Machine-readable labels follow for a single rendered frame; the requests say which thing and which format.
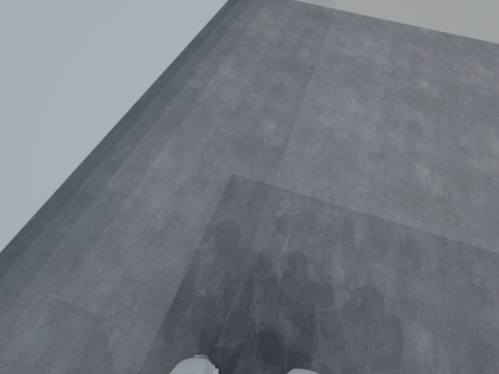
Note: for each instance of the left robot thigh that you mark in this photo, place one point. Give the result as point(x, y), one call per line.
point(195, 366)

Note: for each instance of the left robot shin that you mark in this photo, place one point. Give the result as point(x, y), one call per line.
point(201, 356)

